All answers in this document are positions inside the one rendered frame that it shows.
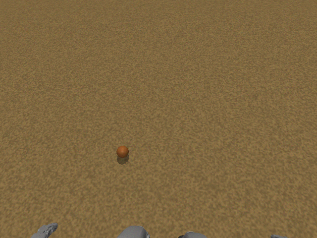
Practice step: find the left robot hand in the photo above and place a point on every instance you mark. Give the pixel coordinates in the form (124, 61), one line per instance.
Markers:
(45, 231)

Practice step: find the ball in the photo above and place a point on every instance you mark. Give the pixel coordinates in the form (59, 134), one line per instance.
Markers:
(122, 151)

